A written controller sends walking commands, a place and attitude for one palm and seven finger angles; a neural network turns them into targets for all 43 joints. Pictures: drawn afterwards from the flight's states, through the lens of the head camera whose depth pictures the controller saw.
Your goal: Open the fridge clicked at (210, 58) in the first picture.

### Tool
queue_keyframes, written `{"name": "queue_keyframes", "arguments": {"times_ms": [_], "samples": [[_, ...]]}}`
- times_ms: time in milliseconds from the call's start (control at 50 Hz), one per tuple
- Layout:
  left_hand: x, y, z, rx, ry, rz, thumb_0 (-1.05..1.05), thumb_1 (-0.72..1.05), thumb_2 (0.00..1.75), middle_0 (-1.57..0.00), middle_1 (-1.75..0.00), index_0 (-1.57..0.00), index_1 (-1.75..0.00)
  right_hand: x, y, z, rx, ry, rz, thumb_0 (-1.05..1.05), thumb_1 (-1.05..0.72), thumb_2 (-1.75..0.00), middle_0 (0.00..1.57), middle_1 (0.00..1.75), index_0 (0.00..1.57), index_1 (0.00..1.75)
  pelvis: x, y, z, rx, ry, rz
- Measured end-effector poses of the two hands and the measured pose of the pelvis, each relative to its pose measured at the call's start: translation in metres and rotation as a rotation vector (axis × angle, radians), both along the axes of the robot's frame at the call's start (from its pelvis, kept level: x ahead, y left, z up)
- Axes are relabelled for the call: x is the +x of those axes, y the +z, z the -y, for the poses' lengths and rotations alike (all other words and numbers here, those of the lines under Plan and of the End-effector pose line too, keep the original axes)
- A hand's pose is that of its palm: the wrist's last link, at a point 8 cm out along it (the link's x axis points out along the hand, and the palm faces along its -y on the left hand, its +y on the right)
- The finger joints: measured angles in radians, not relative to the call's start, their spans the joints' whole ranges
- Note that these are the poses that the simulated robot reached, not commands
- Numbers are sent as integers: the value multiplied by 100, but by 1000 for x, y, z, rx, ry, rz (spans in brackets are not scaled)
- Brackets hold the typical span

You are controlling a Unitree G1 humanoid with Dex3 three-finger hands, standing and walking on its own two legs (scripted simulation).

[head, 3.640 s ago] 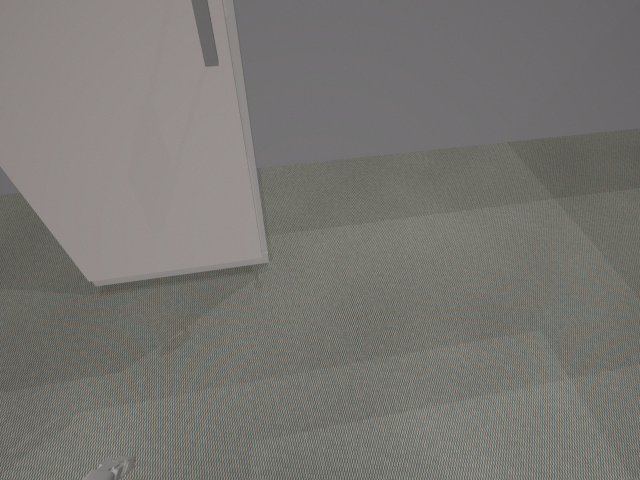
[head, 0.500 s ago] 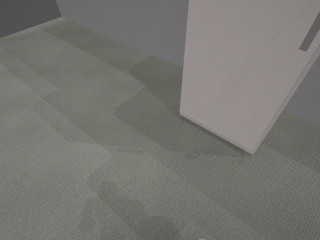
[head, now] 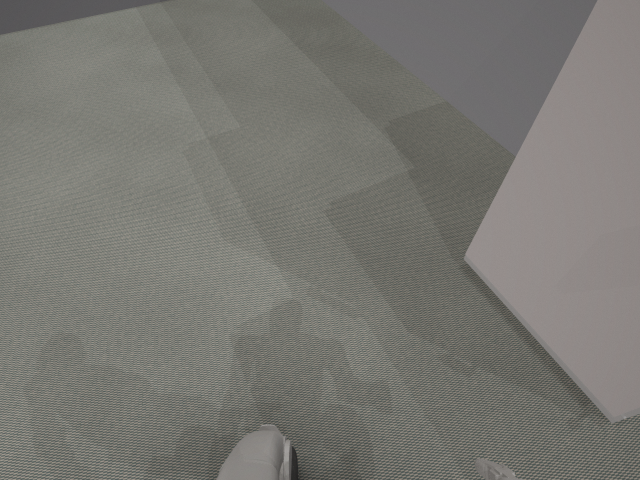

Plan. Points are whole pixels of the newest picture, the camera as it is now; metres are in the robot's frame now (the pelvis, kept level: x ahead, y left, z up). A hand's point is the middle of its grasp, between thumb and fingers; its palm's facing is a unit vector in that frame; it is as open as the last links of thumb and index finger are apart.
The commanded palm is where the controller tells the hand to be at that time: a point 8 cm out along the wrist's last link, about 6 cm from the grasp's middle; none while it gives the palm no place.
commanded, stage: turn to face it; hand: right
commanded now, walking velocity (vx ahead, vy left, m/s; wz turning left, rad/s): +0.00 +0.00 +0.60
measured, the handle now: out of the picture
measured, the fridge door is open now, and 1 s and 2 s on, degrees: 0 0 0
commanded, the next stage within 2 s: take the last steps up to it in 1.86 s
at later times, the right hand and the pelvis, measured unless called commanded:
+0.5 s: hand out of the picture +0.17 -0.20 -0.19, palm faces +0.13 +0.98 -0.12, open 7.4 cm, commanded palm none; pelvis +0.09 -0.03 -0.01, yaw -6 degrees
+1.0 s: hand out of the picture +0.13 -0.25 -0.15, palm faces +0.36 +0.90 -0.24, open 7.4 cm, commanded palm none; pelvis +0.09 -0.02 +0.01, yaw -22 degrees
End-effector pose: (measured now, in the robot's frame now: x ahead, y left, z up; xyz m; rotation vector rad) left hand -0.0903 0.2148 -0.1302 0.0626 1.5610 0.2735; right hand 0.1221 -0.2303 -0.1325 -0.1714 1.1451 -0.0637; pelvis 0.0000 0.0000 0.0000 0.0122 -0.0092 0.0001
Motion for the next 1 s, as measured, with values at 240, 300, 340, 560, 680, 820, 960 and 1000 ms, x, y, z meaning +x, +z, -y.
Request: {"name": "queue_keyframes", "arguments": {"times_ms": [240,300,340,560,680,820,960,1000], "samples": [[131,-21,-35,35,-4,180,1,91,90,-19,-30,-19,-30,78,-3,-34,-30,69,65,1,-91,-90,20,30,20,30,61,-10,-15,11,44,15],[169,-13,-29,36,-50,254,1,91,90,-19,-30,-19,-30,75,-3,-34,0,38,58,1,-91,-90,20,30,20,30,71,-6,-10,23,15,18],[188,-10,-21,33,-90,275,1,91,90,-19,-30,-19,-30,72,-6,-29,24,-4,65,1,-91,-90,20,30,20,30,76,-6,-4,32,-11,21],[243,14,16,81,-266,280,1,91,90,-20,-30,-20,-30,5,-26,45,23,-214,-91,1,-91,-90,20,30,20,30,89,-2,35,54,-127,-16],[257,26,27,76,-320,255,1,90,90,-20,-30,-20,-30,-33,-10,78,-35,-304,-168,1,-91,-90,19,30,20,29,94,12,44,63,-183,-40],[276,25,24,69,-383,247,1,90,90,-20,-30,-20,-30,-43,-1,88,-70,-375,-152,1,-91,-90,19,30,20,29,95,13,41,60,-264,-43],[299,19,8,56,-450,263,1,90,90,-20,-30,-20,-30,-24,7,71,-73,-411,-57,1,-91,-90,19,30,20,29,93,11,25,43,-351,-46],[307,16,1,49,-471,268,1,90,90,-20,-30,-20,-30,-18,10,63,-76,-422,-25,1,-91,-90,19,30,20,29,92,9,18,38,-379,-47]]}}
